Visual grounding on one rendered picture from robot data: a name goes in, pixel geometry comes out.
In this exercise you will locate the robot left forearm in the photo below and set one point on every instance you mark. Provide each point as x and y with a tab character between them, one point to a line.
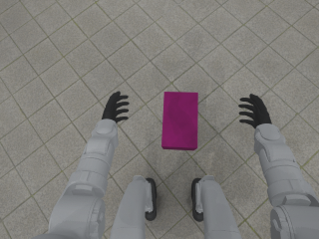
90	177

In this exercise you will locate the carton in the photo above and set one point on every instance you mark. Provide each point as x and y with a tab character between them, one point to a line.
179	121

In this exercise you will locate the left robot hand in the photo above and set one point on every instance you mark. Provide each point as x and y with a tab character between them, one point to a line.
111	112

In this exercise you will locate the left robot thigh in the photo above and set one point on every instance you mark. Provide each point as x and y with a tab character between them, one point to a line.
130	220

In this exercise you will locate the left robot upper arm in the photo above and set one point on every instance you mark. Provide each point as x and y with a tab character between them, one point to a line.
77	217

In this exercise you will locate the right robot upper arm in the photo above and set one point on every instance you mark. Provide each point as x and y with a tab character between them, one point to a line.
294	222

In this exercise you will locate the left robot shin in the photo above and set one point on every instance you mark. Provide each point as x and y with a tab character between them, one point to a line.
151	207

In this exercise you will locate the robot right forearm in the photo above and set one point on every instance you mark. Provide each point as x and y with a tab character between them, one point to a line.
286	184

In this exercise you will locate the right robot hand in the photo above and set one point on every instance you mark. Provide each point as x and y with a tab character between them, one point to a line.
260	114

